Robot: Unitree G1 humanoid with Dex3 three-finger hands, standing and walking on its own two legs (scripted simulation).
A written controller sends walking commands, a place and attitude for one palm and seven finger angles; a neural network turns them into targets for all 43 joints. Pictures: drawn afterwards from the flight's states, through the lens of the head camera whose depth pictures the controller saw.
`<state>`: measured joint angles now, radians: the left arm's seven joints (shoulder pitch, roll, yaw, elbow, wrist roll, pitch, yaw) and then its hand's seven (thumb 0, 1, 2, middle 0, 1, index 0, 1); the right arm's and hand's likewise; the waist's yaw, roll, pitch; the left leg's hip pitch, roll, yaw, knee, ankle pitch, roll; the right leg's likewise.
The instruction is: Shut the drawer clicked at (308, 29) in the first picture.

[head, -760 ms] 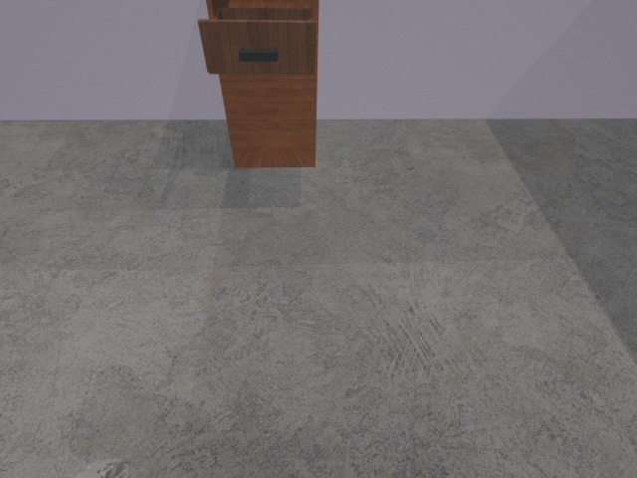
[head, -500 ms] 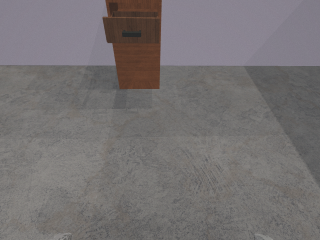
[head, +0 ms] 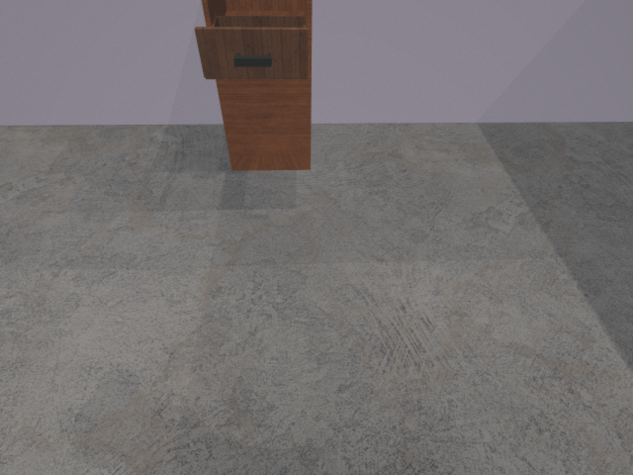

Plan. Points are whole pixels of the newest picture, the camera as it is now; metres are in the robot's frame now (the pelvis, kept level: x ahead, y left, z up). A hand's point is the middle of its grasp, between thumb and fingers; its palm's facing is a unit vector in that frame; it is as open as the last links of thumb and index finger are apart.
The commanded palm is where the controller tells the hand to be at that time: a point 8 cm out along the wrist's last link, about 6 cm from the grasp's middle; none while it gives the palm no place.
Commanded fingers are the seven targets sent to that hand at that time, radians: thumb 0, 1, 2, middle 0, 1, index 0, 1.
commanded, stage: stand and wait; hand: left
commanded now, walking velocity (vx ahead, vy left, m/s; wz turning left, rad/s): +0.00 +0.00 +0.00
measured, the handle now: (253, 58) +1.34 +0.28 -0.06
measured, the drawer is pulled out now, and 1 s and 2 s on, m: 0.30 0.30 0.30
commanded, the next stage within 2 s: look at it before walking up in 0.06 s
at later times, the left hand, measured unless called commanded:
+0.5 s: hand out of the picture +0.07 +0.24 -0.16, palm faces -0.03 -0.94 -0.33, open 7.4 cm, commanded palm none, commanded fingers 0.00 0.90 0.90 -0.20 -0.30 -0.20 -0.30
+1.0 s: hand out of the picture +0.05 +0.22 -0.18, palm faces +0.01 -0.97 -0.24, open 7.4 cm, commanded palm none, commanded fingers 0.00 0.90 0.90 -0.20 -0.30 -0.20 -0.30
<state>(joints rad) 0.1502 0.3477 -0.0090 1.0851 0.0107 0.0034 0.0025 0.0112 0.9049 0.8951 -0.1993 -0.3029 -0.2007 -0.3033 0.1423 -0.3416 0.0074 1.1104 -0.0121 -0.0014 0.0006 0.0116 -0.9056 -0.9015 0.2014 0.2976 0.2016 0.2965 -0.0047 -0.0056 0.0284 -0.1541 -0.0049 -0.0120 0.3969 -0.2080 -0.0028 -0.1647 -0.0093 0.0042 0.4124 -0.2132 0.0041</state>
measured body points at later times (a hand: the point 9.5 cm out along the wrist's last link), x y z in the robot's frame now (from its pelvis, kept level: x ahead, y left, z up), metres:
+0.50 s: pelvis +0.00 +0.00 +0.00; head +0.00 +0.00 +0.45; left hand +0.07 +0.29 -0.13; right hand +0.07 -0.30 -0.13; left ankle +0.01 +0.12 -0.74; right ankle +0.01 -0.12 -0.74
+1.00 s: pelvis +0.03 +0.01 -0.01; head +0.02 +0.02 +0.44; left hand +0.05 +0.27 -0.16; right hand +0.07 -0.26 -0.15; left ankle +0.01 +0.12 -0.74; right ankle +0.01 -0.12 -0.74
